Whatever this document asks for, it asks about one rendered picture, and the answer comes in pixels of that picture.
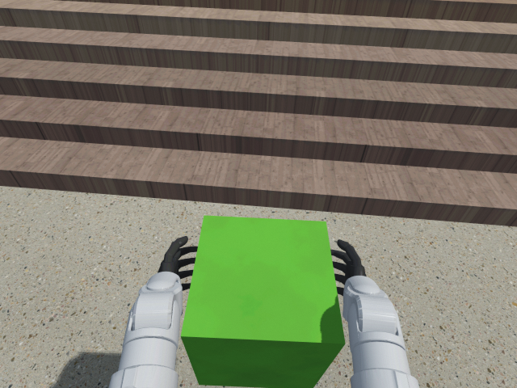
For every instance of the left robot forearm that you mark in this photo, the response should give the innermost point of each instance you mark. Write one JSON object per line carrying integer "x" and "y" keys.
{"x": 151, "y": 338}

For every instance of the right robot forearm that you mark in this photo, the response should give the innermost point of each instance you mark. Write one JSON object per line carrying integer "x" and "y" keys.
{"x": 376, "y": 340}

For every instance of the carton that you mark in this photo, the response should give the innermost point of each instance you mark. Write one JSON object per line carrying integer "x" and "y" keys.
{"x": 262, "y": 309}

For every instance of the robot left hand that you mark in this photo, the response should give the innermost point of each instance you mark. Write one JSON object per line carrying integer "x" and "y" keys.
{"x": 171, "y": 262}

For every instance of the robot right hand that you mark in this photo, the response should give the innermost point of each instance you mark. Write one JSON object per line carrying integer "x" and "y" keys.
{"x": 352, "y": 266}

